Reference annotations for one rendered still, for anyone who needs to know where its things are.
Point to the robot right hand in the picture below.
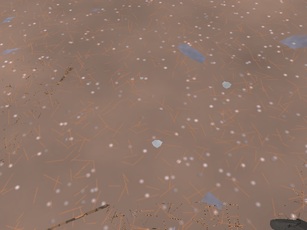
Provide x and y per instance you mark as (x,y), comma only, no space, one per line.
(288,224)

